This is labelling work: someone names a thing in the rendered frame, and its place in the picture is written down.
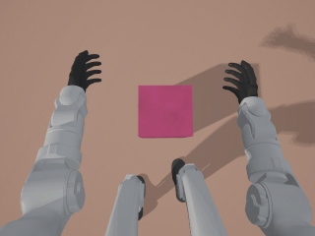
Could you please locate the robot left forearm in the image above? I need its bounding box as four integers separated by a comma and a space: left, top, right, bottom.
20, 85, 88, 212

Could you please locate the left robot hand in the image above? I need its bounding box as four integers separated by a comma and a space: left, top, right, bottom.
67, 50, 101, 92

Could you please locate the left robot upper arm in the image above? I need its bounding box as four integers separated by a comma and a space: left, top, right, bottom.
0, 168, 86, 236

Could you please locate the robot right forearm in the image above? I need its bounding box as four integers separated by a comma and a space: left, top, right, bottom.
236, 96, 312, 222

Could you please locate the robot left shin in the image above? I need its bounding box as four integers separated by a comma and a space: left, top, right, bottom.
117, 174, 142, 212

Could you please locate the carton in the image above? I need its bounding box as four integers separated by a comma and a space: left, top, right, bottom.
138, 85, 194, 139

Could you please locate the left robot foot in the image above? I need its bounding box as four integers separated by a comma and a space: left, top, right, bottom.
137, 176, 146, 220

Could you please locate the right robot hand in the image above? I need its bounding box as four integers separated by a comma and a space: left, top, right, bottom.
222, 60, 258, 104

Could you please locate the right robot upper arm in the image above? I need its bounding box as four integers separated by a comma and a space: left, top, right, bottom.
245, 181, 315, 236

